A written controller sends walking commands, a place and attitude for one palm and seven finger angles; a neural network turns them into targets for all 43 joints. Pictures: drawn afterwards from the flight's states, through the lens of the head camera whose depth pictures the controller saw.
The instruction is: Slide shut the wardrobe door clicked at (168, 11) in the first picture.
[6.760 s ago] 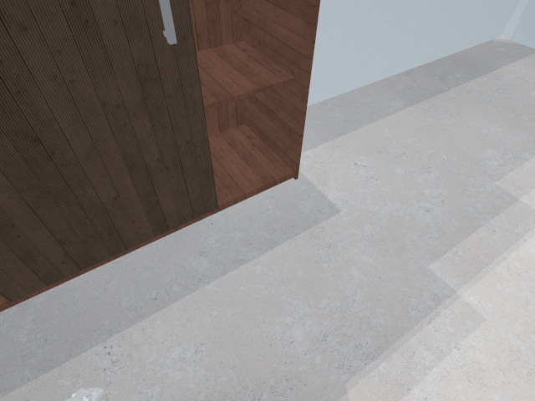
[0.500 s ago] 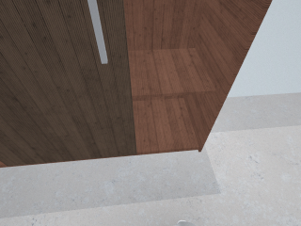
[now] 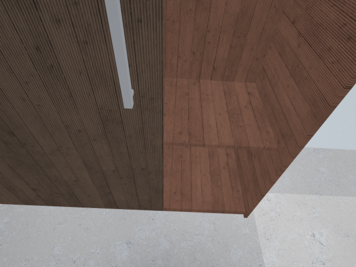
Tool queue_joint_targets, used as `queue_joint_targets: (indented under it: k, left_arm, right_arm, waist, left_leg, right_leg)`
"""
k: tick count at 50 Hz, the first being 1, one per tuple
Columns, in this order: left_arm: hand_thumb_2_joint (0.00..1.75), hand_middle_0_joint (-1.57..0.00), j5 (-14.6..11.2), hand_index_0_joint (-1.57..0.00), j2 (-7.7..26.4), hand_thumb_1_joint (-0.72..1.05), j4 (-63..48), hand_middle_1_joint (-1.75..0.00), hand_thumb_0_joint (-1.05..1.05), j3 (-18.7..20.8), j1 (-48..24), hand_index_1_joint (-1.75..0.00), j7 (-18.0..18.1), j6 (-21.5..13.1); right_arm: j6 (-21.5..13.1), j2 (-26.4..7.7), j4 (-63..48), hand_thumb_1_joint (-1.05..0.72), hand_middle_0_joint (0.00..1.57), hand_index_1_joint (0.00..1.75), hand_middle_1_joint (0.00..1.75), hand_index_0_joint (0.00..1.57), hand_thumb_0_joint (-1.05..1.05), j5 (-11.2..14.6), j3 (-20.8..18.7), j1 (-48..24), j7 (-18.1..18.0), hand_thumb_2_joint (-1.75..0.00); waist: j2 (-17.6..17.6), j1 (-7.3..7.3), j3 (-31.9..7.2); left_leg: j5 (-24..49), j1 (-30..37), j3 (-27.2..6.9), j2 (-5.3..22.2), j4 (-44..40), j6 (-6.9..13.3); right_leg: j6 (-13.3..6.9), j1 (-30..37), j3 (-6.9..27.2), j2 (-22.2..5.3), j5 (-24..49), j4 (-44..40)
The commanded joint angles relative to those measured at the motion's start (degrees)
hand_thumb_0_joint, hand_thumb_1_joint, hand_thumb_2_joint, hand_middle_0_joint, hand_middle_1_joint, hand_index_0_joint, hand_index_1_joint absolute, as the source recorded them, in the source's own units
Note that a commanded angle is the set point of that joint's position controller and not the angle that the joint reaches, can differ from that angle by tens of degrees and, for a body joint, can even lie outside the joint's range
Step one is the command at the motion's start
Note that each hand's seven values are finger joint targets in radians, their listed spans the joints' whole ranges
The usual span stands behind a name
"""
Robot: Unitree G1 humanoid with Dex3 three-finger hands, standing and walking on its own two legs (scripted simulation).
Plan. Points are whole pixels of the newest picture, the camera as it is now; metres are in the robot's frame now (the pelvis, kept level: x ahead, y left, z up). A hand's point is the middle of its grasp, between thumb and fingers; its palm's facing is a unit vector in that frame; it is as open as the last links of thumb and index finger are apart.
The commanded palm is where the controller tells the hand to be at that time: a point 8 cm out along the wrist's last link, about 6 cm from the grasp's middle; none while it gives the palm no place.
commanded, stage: come to a stop and stand still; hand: left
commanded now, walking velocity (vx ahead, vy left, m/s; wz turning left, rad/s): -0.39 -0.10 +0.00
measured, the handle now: (122, 50) +0.48 +0.18 +0.24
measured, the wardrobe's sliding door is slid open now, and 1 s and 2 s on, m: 0.46 0.46 0.46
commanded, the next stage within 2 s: look again from close up in 1.70 s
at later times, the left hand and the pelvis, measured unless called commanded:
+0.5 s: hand out of the picture +0.04 +0.14 -0.16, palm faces +0.03 -0.96 -0.29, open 7.4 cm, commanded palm none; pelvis +0.00 -0.06 +0.00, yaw -1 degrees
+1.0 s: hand out of the picture -0.01 +0.17 -0.17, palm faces +0.05 -0.97 -0.24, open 7.4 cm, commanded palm none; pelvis -0.01 -0.02 +0.01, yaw -1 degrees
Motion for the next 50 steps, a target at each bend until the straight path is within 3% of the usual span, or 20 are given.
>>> queue_joint_targets:
  k: [1,4,7,11,15,17,18,20,21,22,23,27,34,37,38,40,42,45,48,50]
  left_arm:
    - [0.9,-0.2,-1.2,-0.2,2.6,0.9,-1.4,-0.3,0.0,-0.4,5.4,-0.3,1.6,0.6]
    - [0.9,-0.2,-0.5,-0.2,4.4,0.9,-1.4,-0.3,0.0,0.2,2.2,-0.3,2.0,3.0]
    - [0.9,-0.2,-0.3,-0.2,5.2,0.9,-3.5,-0.3,0.0,1.3,0.9,-0.3,1.5,4.5]
    - [0.9,-0.2,0.0,-0.2,4.5,0.9,-6.7,-0.3,0.0,2.9,0.1,-0.3,1.2,5.7]
    - [0.9,-0.2,-0.1,-0.2,3.5,0.9,-8.3,-0.3,0.0,2.4,0.3,-0.3,0.8,5.2]
    - [0.9,-0.2,0.1,-0.2,4.1,0.9,-7.6,-0.3,0.0,2.1,2.1,-0.3,0.8,4.1]
    - [0.9,-0.2,0.4,-0.2,5.0,0.9,-7.0,-0.3,0.0,2.0,4.0,-0.3,0.9,3.4]
    - [0.9,-0.2,0.8,-0.2,13.6,0.9,-9.7,-0.3,0.0,2.2,-2.4,-0.3,0.9,2.2]
    - [0.9,-0.2,0.8,-0.2,15.0,0.9,-10.6,-0.3,0.0,2.2,-3.7,-0.3,0.6,2.7]
    - [0.9,-0.2,0.8,-0.2,15.9,0.9,-10.3,-0.3,0.0,3.2,-4.6,-0.3,1.0,2.2]
    - [0.9,-0.2,0.6,-0.2,14.6,0.9,-10.3,-0.3,0.0,3.0,-6.0,-0.3,1.1,2.1]
    - [0.9,-0.2,0.6,-0.2,13.5,0.9,-11.1,-0.3,0.0,3.4,-7.4,-0.3,1.3,2.2]
    - [0.9,-0.2,0.9,-0.2,14.3,0.9,-9.1,-0.3,0.0,4.1,-3.0,-0.3,1.6,2.5]
    - [0.9,-0.2,0.4,-0.2,13.5,0.9,-8.7,-0.3,0.0,3.7,-6.6,-0.3,1.4,2.9]
    - [0.9,-0.2,0.0,-0.2,12.2,0.9,-8.9,-0.3,0.0,3.4,-7.3,-0.3,1.3,3.2]
    - [0.9,-0.2,-0.4,-0.2,6.9,0.9,-9.4,-0.3,0.0,2.3,-6.3,-0.3,0.9,3.9]
    - [0.9,-0.2,-0.1,-0.2,5.5,0.9,-8.3,-0.3,0.0,1.6,-8.1,-0.3,0.9,4.4]
    - [0.9,-0.2,0.0,-0.2,5.6,0.9,-5.8,-0.3,0.0,1.0,-6.3,-0.3,0.5,4.4]
    - [0.9,-0.2,-0.1,-0.2,5.3,0.9,-3.1,-0.3,0.0,0.4,-2.2,-0.3,0.5,3.3]
    - [0.9,-0.2,-0.2,-0.2,7.5,0.9,-2.4,-0.3,0.0,0.0,-3.1,-0.3,0.8,2.5]
  right_arm:
    - [0.2,-9.0,2.7,-0.9,0.2,0.3,0.3,0.2,0.0,1.2,-0.5,12.4,-2.8,-0.9]
    - [1.6,-7.6,1.5,-0.9,0.2,0.3,0.3,0.2,0.0,1.4,-0.5,5.1,-3.8,-0.9]
    - [3.0,-9.7,0.3,-0.9,0.2,0.3,0.3,0.2,0.0,1.2,-2.2,3.8,-3.9,-0.9]
    - [3.8,-10.1,-2.7,-0.9,0.2,0.3,0.3,0.2,0.0,0.6,-3.4,0.6,-3.3,-0.9]
    - [4.0,-9.8,-4.4,-0.9,0.2,0.3,0.3,0.2,0.0,0.1,-3.6,-2.5,-2.2,-0.9]
    - [4.2,-9.4,-4.0,-0.9,0.2,0.3,0.3,0.2,0.0,0.4,-3.3,-1.6,-1.6,-0.9]
    - [4.2,-8.1,-3.8,-0.9,0.2,0.3,0.3,0.2,0.0,0.7,-3.0,-0.9,-1.3,-0.9]
    - [4.8,-3.4,-5.5,-0.9,0.2,0.3,0.3,0.2,0.0,1.3,-2.3,1.6,-0.6,-0.9]
    - [5.4,-4.9,-6.0,-0.9,0.2,0.3,0.3,0.2,0.0,0.9,-2.4,0.1,-0.3,-0.9]
    - [5.9,-5.0,-6.5,-0.9,0.2,0.3,0.3,0.2,0.0,0.7,-2.4,-0.4,-0.4,-0.9]
    - [5.8,-7.4,-5.7,-0.9,0.2,0.3,0.3,0.2,0.0,0.6,-2.7,0.7,-0.4,-0.9]
    - [5.2,-7.9,-3.7,-0.9,0.2,0.3,0.3,0.2,0.0,0.9,-2.7,4.7,0.1,-0.9]
    - [4.4,-5.9,-4.9,-0.9,0.2,0.3,0.3,0.2,0.0,1.3,-1.8,4.1,-0.5,-0.9]
    - [3.8,-4.9,-2.5,-0.9,0.2,0.3,0.3,0.2,0.0,1.3,-1.4,9.9,-0.9,-0.9]
    - [3.3,-5.6,-1.6,-0.9,0.2,0.3,0.3,0.2,0.0,1.2,-1.3,11.9,-1.0,-0.9]
    - [2.7,-11.0,-2.1,-0.9,0.2,0.3,0.3,0.2,0.0,0.6,-1.9,11.4,-1.5,-0.9]
    - [2.6,-10.3,-1.7,-0.9,0.2,0.3,0.3,0.2,0.0,0.5,-1.5,7.9,-2.1,-0.9]
    - [2.7,-7.8,-1.1,-0.9,0.2,0.3,0.3,0.2,0.0,0.5,-0.5,5.7,-2.6,-0.9]
    - [2.4,-7.3,0.0,-0.9,0.2,0.3,0.3,0.2,0.0,1.0,-0.3,6.6,-2.7,-0.9]
    - [2.1,-5.5,0.7,-0.9,0.2,0.3,0.3,0.2,0.0,1.5,0.0,8.5,-2.3,-0.9]
  waist:
    - [13.0,-3.03,-9.4]
    - [9.3,-1.64,-0.2]
    - [4.7,-1.88,-1.8]
    - [6.9,-1.03,-5.5]
    - [11.8,-0.31,-4.0]
    - [8.6,0.76,-3.6]
    - [4.1,1.68,-3.9]
    - [-13.1,-1.22,0.5]
    - [-5.0,-0.49,0.5]
    - [-14.4,-0.68,0.6]
    - [-15.4,-0.8,1.9]
    - [-9.7,-0.91,1.0]
    - [-11.0,1.69,-2.7]
    - [-11.2,-1.43,-3.4]
    - [-8.3,-2.26,-3.8]
    - [7.8,-1.42,-3.4]
    - [13.3,-1.05,0.9]
    - [11.5,-0.28,3.4]
    - [3.9,0.6,1.1]
    - [1.7,-1.71,0.2]
  left_leg:
    - [60.9,23.1,-16.1,18.8,-8.8,10.5]
    - [54.5,13.8,-11.8,15.6,-11.5,9.7]
    - [47.3,13.7,-10.9,16.3,-11.7,10.4]
    - [34.4,10.3,-7.6,15.2,-11.5,9.5]
    - [13.8,3.9,-7.8,12.9,-13.1,7.7]
    - [1.5,0.1,-7.5,10.4,-10.5,5.3]
    - [-5.1,-1.1,-5.9,7.0,-5.8,2.7]
    - [-19.8,-4.1,-2.2,-2.6,7.7,-2.6]
    - [-20.7,-0.7,-5.4,-2.2,12.1,-2.2]
    - [-20.3,-4.8,-5.9,-2.9,15.9,-2.3]
    - [-17.8,-6.0,-8.0,-1.9,19.4,-2.0]
    - [-12.6,-7.1,-6.5,-2.4,22.6,-3.3]
    - [-15.8,-2.4,-4.2,-3.3,6.9,-3.7]
    - [-5.8,9.2,-2.0,-4.4,-7.6,-3.1]
    - [-2.1,13.8,-2.4,-3.3,-12.0,-2.7]
    - [5.4,13.4,-15.1,9.3,-15.1,2.2]
    - [1.6,4.6,-16.7,10.6,-20.8,5.5]
    - [5.2,3.9,-12.0,8.0,-18.8,5.8]
    - [8.6,7.0,-9.3,5.1,-12.7,3.6]
    - [3.1,8.8,-7.2,1.8,-11.8,0.3]
  right_leg:
    - [2.9,-13.1,6.0,-3.5,-12.5,19.4]
    - [3.2,-14.3,8.8,-5.9,-9.7,19.8]
    - [3.2,-16.3,8.4,-4.9,-8.5,25.5]
    - [3.7,-18.5,9.2,-3.9,-5.4,33.3]
    - [2.8,-13.2,6.8,-4.3,-3.7,21.7]
    - [2.8,-6.6,5.5,-3.7,2.6,9.4]
    - [3.0,-3.3,6.7,-4.4,8.3,-0.3]
    - [-4.1,-12.6,28.2,-21.6,9.8,-14.3]
    - [-6.7,-17.3,27.5,-23.0,7.3,-15.1]
    - [-6.9,-14.9,32.1,-22.4,10.3,-15.3]
    - [-7.2,-14.4,30.3,-22.4,11.4,-14.8]
    - [-6.7,-8.3,20.4,-19.5,19.3,-11.1]
    - [-8.0,-0.6,19.1,-19.8,31.9,-7.3]
    - [-4.5,-7.0,15.9,-15.9,23.7,-5.1]
    - [-2.7,-10.1,14.4,-13.4,19.1,-2.8]
    - [1.6,-15.3,7.4,-5.6,4.0,4.5]
    - [2.5,-13.3,6.3,-4.1,-3.2,11.3]
    - [1.9,-12.3,7.4,-4.6,-2.3,12.3]
    - [2.1,-6.8,8.5,-5.1,9.8,-3.1]
    - [0.5,-6.6,13.1,-9.3,17.2,-6.8]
